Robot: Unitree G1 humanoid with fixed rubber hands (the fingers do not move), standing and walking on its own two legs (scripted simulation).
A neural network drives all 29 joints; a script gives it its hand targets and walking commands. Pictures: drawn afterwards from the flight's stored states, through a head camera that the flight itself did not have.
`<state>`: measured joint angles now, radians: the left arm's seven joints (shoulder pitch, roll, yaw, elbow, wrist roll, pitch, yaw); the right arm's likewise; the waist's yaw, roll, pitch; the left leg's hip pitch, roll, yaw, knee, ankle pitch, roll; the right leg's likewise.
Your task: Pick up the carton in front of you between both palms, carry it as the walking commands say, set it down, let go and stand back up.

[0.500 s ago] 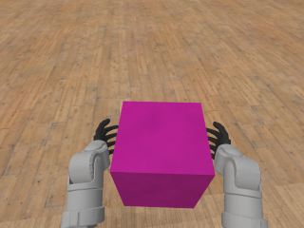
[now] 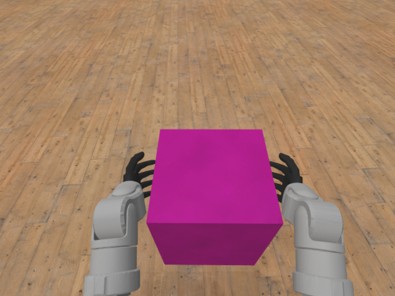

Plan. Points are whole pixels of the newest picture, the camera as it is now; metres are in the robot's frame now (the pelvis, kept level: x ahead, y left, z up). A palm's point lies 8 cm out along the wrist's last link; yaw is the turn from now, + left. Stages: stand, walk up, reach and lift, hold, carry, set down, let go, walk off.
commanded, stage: carry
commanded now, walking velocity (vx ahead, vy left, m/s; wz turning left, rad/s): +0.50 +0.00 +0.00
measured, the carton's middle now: (210, 201) +0.34 +0.00 +0.02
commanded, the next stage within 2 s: none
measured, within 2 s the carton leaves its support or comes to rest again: neither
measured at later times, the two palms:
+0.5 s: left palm (149, 104) +0.63 +0.19 +0.08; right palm (254, 106) +0.62 -0.12 +0.08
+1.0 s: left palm (169, 62) +0.89 +0.16 +0.09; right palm (252, 63) +0.89 -0.14 +0.08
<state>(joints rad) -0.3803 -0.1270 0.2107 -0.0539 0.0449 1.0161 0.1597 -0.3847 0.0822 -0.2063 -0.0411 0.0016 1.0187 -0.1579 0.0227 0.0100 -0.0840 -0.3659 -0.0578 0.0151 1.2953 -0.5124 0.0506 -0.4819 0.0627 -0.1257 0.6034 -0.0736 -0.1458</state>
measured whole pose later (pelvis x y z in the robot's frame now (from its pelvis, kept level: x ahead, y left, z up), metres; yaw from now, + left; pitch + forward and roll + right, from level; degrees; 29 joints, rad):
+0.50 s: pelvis +0.30 +0.04 -0.02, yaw -1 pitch +4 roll +0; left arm -0.38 -0.07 0.20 -0.07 0.00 1.01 0.16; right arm -0.38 0.13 -0.21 -0.08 -0.05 1.00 -0.16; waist 0.00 -0.02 -0.08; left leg -0.52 -0.03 0.13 0.59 -0.17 0.11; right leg -0.27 0.05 -0.02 1.12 -0.48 -0.05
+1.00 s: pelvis +0.60 +0.00 -0.01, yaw +1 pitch +5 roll -1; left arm -0.23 -0.15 0.15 -0.28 0.03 1.07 0.15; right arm -0.22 0.13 -0.17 -0.30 -0.02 1.08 -0.14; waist 0.01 0.04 -0.09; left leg -0.17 0.02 0.06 0.82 -0.46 -0.02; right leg -0.46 0.00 -0.20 0.47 -0.09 -0.08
